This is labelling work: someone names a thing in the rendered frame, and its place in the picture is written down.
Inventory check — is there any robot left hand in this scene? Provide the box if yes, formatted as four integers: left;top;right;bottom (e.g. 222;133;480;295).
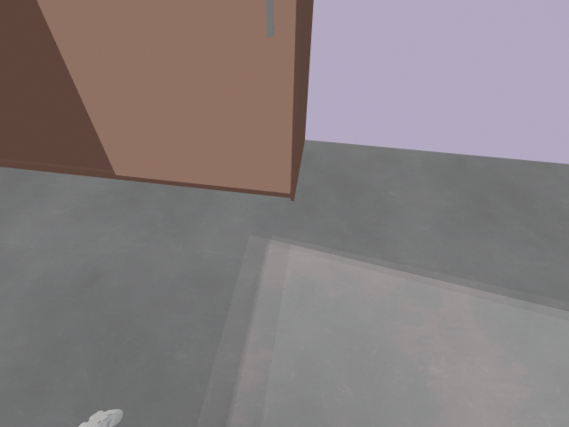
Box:
78;409;123;427

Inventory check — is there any wardrobe door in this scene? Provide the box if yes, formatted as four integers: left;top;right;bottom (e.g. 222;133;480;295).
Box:
37;0;296;194
0;0;113;170

